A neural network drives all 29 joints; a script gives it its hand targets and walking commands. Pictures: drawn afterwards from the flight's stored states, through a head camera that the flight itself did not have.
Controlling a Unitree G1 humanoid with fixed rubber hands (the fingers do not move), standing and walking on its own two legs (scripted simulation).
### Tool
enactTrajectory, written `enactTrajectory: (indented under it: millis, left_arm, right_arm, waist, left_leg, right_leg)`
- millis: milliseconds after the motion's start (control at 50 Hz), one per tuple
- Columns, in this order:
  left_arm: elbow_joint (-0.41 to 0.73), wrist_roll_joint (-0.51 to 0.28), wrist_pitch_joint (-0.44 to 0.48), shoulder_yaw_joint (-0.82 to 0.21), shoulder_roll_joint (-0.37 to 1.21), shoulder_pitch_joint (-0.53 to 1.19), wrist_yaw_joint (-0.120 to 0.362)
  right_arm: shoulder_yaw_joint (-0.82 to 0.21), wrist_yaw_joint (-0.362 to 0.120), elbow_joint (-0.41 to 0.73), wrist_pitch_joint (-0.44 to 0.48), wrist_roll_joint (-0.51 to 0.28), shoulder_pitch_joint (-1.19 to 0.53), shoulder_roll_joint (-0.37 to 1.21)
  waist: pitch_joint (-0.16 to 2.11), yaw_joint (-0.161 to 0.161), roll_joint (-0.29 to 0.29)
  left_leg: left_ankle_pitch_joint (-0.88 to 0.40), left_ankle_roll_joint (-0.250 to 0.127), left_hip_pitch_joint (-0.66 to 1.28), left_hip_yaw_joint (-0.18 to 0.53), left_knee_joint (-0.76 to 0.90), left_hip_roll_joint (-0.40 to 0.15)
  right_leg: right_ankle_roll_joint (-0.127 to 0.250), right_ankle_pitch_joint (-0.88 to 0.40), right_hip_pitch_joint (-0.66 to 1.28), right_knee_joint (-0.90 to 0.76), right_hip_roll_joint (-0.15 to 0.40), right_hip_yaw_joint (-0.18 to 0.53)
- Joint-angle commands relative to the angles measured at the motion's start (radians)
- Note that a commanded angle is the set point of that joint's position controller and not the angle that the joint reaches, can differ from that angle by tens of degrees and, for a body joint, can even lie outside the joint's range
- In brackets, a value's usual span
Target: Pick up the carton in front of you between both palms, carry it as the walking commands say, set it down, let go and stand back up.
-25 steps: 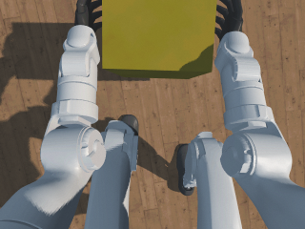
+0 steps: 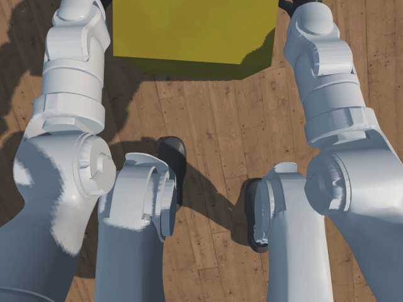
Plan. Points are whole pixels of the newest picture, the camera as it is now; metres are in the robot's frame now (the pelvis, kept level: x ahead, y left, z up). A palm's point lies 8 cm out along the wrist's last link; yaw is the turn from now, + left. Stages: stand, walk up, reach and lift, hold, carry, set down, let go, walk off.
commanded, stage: set down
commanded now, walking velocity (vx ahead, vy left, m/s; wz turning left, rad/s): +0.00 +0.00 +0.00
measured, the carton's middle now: (198, 11) +0.54 +0.11 -0.24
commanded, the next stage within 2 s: none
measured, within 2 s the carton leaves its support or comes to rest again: rests again in 0.16 s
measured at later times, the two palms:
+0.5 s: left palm (91, 5) +0.51 +0.27 -0.17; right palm (298, 14) +0.54 -0.04 -0.18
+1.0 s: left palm (89, 19) +0.50 +0.29 -0.20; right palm (311, 18) +0.55 -0.07 -0.20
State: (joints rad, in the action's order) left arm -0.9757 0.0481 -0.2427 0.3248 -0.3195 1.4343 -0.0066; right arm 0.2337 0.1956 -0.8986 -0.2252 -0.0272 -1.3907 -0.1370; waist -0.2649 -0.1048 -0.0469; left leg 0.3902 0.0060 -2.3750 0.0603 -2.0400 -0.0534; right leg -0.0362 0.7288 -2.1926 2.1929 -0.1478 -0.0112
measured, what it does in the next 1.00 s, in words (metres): stands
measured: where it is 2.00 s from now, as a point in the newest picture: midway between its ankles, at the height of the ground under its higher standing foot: (215, 207)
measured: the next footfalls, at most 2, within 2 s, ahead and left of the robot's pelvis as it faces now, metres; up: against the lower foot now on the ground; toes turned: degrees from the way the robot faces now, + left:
none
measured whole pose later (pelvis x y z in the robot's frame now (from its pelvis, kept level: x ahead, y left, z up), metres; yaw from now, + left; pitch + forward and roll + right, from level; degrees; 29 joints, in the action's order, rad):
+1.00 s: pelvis -0.01 +0.00 -0.01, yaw +1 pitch +34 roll -1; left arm -1.26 -0.04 -0.05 0.34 -0.47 1.56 0.00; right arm 0.13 0.12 -1.04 -0.13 -0.04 -1.54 -0.26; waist -0.52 -0.08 -0.02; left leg 0.38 0.00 -2.29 0.04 -2.07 -0.06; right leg -0.06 0.72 -2.12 2.24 -0.16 0.01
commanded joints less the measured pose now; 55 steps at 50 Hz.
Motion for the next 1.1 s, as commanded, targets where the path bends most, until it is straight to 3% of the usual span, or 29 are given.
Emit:
enactTrajectory:
  millis: [0,160,420,740,780,820,880,920,1000,1080]
  left_arm:
    - [0.07,-0.091,0.021,-0.289,0.916,0.436,0.271]
    - [0.021,-0.099,0.04,-0.26,0.872,0.477,0.278]
    - [-0.096,-0.074,0.045,-0.21,0.751,0.459,0.285]
    - [-0.184,0.01,0.048,-0.093,0.562,0.375,0.271]
    - [-0.193,0.018,0.062,-0.068,0.492,0.37,0.254]
    - [-0.205,0.028,0.089,-0.003,0.288,0.328,0.205]
    - [-0.196,0.002,0.173,0.095,-0.214,0.25,0.047]
    - [-0.19,-0.071,0.214,0.041,-0.273,0.325,-0.008]
    - [-0.177,-0.181,0.253,-0.045,-0.31,0.371,-0.026]
    - [-0.136,-0.237,0.253,-0.077,-0.344,0.364,-0.021]
  right_arm:
    - [-0.377,-0.281,0.179,0.06,-0.088,-0.685,0.891]
    - [-0.341,-0.278,0.151,0.07,-0.062,-0.718,0.825]
    - [-0.217,-0.303,0.015,0.041,0.041,-0.602,0.708]
    - [-0.119,-0.285,-0.062,0.029,0.123,-0.493,0.531]
    - [-0.112,-0.268,-0.059,0.035,0.126,-0.483,0.463]
    - [-0.069,-0.223,-0.06,0.048,0.138,-0.432,0.271]
    - [-0.021,-0.091,-0.031,0.09,0.1,-0.353,-0.19]
    - [-0.072,-0.059,-0.042,0.108,0.018,-0.392,-0.234]
    - [-0.187,-0.059,-0.028,0.131,-0.115,-0.423,-0.241]
    - [-0.249,-0.062,0.037,0.129,-0.186,-0.445,-0.235]
  waist:
    - [1.164,-0.076,-0.062]
    - [1.072,-0.065,-0.084]
    - [0.772,-0.025,-0.08]
    - [0.609,-0.009,-0.084]
    - [0.624,-0.012,-0.078]
    - [0.647,-0.015,-0.063]
    - [0.748,-0.024,-0.035]
    - [0.84,-0.024,-0.035]
    - [0.986,-0.047,-0.044]
    - [1.139,-0.081,-0.056]
  left_leg:
    - [-0.38,-0.017,0.931,-0.106,-0.003,0.102]
    - [-0.315,-0.023,0.867,-0.094,-0.011,0.094]
    - [-0.122,-0.037,0.768,-0.063,0.003,0.091]
    - [-0.028,-0.039,0.689,-0.056,-0.006,0.082]
    - [-0.036,-0.03,0.702,-0.06,-0.009,0.074]
    - [-0.052,-0.014,0.731,-0.068,-0.01,0.061]
    - [-0.131,0.003,0.811,-0.07,-0.005,0.038]
    - [-0.241,-0.001,0.883,-0.063,-0.021,0.03]
    - [-0.394,-0.015,0.99,-0.041,-0.045,0.021]
    - [-0.45,-0.024,1.084,-0.04,-0.035,0.018]
  right_leg:
    - [-0.002,-0.333,0.228,-0.263,-0.043,-0.046]
    - [0.005,-0.286,0.218,-0.255,-0.035,-0.044]
    - [0.028,-0.122,0.091,-0.253,-0.017,-0.043]
    - [0.018,-0.093,0.129,-0.253,-0.005,-0.019]
    - [0.01,-0.102,0.16,-0.253,0.0,-0.019]
    - [-0.003,-0.113,0.202,-0.256,0.01,-0.021]
    - [-0.029,-0.168,0.275,-0.249,0.045,-0.016]
    - [-0.038,-0.254,0.295,-0.23,0.058,-0.008]
    - [-0.045,-0.357,0.291,-0.203,0.076,-0.012]
    - [-0.042,-0.37,0.322,-0.203,0.08,-0.025]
